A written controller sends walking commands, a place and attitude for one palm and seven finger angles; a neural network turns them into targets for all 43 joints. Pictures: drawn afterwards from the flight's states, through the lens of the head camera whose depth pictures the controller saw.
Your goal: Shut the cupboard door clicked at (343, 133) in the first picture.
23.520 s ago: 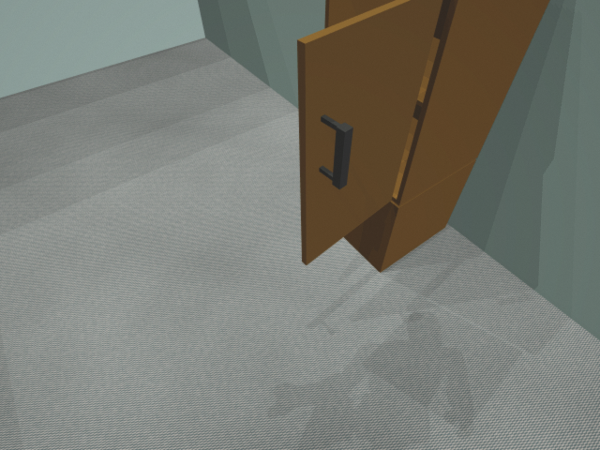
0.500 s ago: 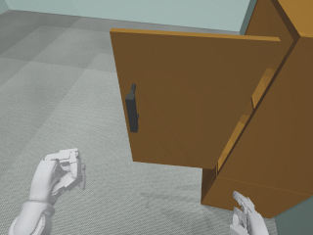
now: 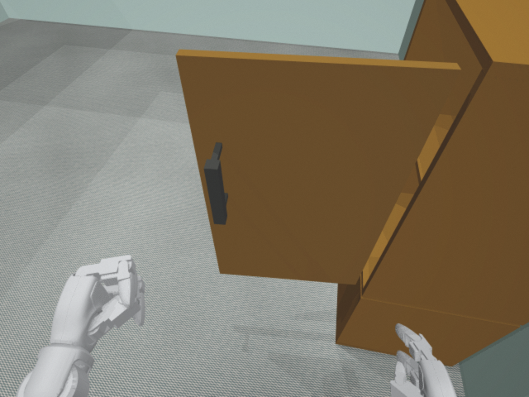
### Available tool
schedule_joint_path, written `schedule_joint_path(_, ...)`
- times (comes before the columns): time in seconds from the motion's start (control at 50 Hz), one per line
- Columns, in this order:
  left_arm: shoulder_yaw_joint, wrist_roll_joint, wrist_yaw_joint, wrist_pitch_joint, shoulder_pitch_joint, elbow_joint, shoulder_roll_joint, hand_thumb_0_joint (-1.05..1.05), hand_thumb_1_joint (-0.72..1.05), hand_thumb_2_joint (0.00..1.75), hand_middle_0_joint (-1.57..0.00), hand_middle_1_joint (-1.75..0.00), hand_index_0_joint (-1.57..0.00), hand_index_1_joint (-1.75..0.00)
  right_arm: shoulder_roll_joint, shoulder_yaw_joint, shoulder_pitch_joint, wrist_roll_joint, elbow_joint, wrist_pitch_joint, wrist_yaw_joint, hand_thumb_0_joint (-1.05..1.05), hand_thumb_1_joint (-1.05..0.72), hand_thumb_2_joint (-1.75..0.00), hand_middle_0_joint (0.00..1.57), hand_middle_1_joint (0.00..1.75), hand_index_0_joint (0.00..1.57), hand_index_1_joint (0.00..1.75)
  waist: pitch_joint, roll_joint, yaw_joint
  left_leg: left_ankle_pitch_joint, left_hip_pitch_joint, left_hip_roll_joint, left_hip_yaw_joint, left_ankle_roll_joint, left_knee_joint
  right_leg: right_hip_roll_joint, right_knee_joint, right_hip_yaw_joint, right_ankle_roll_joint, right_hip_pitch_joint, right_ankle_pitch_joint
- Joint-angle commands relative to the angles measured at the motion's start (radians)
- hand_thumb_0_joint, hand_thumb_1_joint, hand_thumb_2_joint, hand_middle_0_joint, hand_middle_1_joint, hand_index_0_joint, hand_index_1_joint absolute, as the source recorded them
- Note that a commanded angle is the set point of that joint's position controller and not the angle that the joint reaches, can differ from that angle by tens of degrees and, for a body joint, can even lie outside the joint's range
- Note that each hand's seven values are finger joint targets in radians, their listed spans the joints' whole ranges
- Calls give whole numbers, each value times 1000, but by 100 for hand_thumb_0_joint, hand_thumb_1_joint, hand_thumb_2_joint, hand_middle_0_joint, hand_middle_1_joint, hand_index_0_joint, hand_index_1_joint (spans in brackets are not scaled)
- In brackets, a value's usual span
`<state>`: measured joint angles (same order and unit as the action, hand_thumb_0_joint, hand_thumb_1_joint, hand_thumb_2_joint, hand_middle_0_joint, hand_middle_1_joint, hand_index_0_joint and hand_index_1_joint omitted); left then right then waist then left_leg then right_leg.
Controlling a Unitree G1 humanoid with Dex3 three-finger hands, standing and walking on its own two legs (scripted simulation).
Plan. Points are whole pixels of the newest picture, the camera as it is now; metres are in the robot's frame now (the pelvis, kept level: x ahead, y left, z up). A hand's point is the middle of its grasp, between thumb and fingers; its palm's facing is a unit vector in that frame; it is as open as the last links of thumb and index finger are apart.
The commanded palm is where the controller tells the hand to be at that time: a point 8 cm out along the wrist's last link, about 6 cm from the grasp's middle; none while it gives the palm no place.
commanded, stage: bring the fist close to the handle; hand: left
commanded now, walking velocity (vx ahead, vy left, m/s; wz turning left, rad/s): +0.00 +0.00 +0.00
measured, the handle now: (219, 185) +0.44 +0.11 +0.08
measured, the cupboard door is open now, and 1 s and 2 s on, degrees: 96 96 92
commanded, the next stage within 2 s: push the door shut along its arc in 1.34 s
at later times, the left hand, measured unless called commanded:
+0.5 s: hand (188, 267) +0.28 +0.13 +0.08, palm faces -0.02 -1.00 -0.03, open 3.1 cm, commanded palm +0.26 +0.17 +0.08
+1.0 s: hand (233, 239) +0.33 +0.07 +0.08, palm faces -0.04 -1.00 -0.03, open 3.1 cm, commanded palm +0.30 +0.13 +0.08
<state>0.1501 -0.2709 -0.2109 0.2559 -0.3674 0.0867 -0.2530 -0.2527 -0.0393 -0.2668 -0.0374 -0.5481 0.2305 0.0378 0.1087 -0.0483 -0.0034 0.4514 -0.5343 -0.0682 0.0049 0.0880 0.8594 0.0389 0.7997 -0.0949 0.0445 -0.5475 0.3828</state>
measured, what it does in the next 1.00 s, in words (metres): stands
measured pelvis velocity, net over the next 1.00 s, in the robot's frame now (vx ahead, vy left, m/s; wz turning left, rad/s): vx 0.00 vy -0.03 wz -0.02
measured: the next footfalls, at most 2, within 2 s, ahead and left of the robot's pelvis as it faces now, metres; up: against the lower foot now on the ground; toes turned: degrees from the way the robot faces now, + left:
none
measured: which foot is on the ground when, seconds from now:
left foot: down 0.00-1.00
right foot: down 0.00-1.00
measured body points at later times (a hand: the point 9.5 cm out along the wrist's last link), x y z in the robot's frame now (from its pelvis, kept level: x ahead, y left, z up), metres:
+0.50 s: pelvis +0.00 -0.01 +0.00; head +0.03 -0.02 +0.45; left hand +0.27 +0.18 +0.08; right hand +0.16 -0.25 -0.08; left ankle -0.01 +0.06 -0.70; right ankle +0.01 -0.10 -0.70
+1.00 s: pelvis +0.00 -0.03 +0.00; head +0.03 -0.04 +0.45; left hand +0.32 +0.12 +0.08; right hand +0.16 -0.26 -0.09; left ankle -0.01 +0.06 -0.70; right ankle +0.01 -0.10 -0.70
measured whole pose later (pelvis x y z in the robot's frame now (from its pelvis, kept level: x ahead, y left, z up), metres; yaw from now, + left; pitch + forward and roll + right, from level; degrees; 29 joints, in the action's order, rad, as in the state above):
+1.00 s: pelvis +0.00 -0.03 +0.00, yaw -1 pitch +8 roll +0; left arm -0.04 -0.13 0.03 0.21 0.06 -0.20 -0.13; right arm -0.24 -0.03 -0.25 -0.03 -0.56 0.08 0.00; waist 0.09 -0.03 -0.02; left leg 0.44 -0.52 -0.06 0.02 0.06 0.83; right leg 0.05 0.81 -0.08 0.08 -0.56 0.39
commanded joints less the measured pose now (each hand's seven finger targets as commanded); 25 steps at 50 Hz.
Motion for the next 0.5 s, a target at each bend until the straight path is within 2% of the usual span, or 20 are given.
schedule_joint_path(0.0, 29, -12, 11, 64, 219, 196, -100, 0, 90, 90, -130, -150, -130, -150, -129, 50, 73, -8, 146, 54, 15, 0, -90, -90, 20, 30, 20, 30, 91, 10, -30, -225, 44, 69, -101, -84, -156, -29, -98, 49, -14, 60, -128)
schedule_joint_path(0.02, 25, -9, 14, 63, 226, 195, -98, 0, 90, 90, -130, -150, -130, -150, -129, 51, 74, -8, 149, 55, 16, 0, -90, -90, 20, 30, 20, 30, 103, -1, -25, -210, 47, 68, -101, -82, -156, -30, -99, 51, -14, 56, -113)
schedule_joint_path(0.06, 22, 4, 22, 56, 269, 169, -113, 0, 90, 90, -130, -150, -130, -150, -134, 49, 73, -6, 144, 50, 19, 0, -90, -90, 20, 30, 20, 30, 99, 24, -29, -188, 34, 67, -101, -75, -155, -31, -104, 61, -13, 61, -96)
schedule_joint_path(0.1, -15, 14, 31, 48, 300, 164, -79, 0, 90, 90, -130, -150, -130, -150, -125, 45, 76, -8, 150, 48, 16, 0, -90, -90, 20, 30, 20, 30, 123, 0, -23, -205, 54, 67, -104, -78, -164, -33, -97, 57, -11, 71, -109)
schedule_joint_path(0.12, -6, 19, 39, 45, 322, 164, -92, 0, 90, 90, -130, -150, -130, -150, -127, 46, 74, -10, 147, 46, 16, 0, -90, -90, 20, 30, 20, 30, 136, -19, -23, -213, 65, 68, -105, -81, -163, -33, -95, 56, -10, 70, -115)
schedule_joint_path(0.18, -4, 29, 61, 26, 322, 131, -87, 0, 90, 90, -130, -150, -130, -150, -121, 45, 71, -4, 151, 34, 11, 0, -90, -90, 20, 30, 20, 30, 170, 28, -9, -253, 61, 62, -91, -76, -160, -36, -97, 66, -11, 116, -161)
schedule_joint_path(0.24, -3, 36, 84, 19, 302, 124, -75, 0, 90, 90, -130, -150, -130, -150, -115, 44, 74, -4, 160, 21, 2, 0, -90, -90, 20, 30, 20, 30, 170, 11, 3, -298, 65, 61, -78, -83, -163, -38, -91, 62, -9, 134, -209)
schedule_joint_path(0.26, -1, 37, 90, 14, 299, 116, -75, 0, 90, 90, -130, -150, -130, -150, -115, 44, 71, -1, 158, 15, -1, 0, -90, -90, 20, 30, 20, 30, 171, 35, 6, -315, 59, 61, -77, -82, -160, -37, -90, 65, -9, 148, -230)
schedule_joint_path(0.28, -13, 41, 95, 15, 299, 119, -63, 0, 90, 90, -130, -150, -130, -150, -113, 44, 73, -2, 163, 10, -5, 0, -90, -90, 20, 30, 20, 30, 171, 45, 3, -324, 59, 62, -70, -80, -160, -38, -93, 68, -11, 156, -245)
schedule_joint_path(0.32, -39, 48, 107, 18, 297, 125, -35, 0, 90, 90, -130, -150, -130, -150, -109, 45, 74, -2, 167, 3, -10, 0, -90, -90, 20, 30, 20, 30, 158, 28, 1, -329, 64, 62, -66, -80, -159, -39, -92, 65, -11, 144, -253)
schedule_joint_path(0.36, -31, 55, 120, 19, 311, 116, -51, 0, 90, 90, -130, -150, -130, -150, -116, 47, 69, 1, 167, -5, -11, 0, -90, -90, 20, 30, 20, 30, 148, 65, -4, -309, 49, 64, -65, -74, -153, -36, -94, 70, -13, 141, -239)
schedule_joint_path(0.48, -86, 81, 147, 37, 466, 124, -21, 0, 90, 90, -130, -150, -130, -150, -112, 49, 75, 1, 160, -21, -11, 0, -90, -90, 20, 30, 20, 30, 172, 40, -30, -263, 61, 61, -60, -66, -140, -41, -96, 87, -17, 118, -202)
